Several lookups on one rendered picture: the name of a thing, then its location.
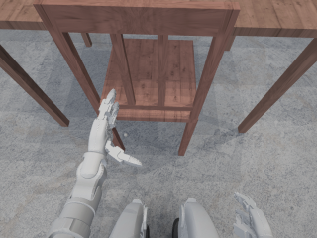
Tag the left robot shin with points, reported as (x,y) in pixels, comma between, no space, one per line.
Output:
(142,234)

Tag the robot left thigh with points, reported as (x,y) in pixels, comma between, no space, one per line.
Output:
(131,222)

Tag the robot left forearm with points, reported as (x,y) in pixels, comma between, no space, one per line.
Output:
(81,206)

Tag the left robot hand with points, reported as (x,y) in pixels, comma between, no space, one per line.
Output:
(101,131)

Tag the table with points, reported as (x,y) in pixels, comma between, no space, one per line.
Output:
(257,18)

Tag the right robot hand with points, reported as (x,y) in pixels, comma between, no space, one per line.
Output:
(254,225)

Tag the chair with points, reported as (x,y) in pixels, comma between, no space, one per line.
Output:
(154,79)

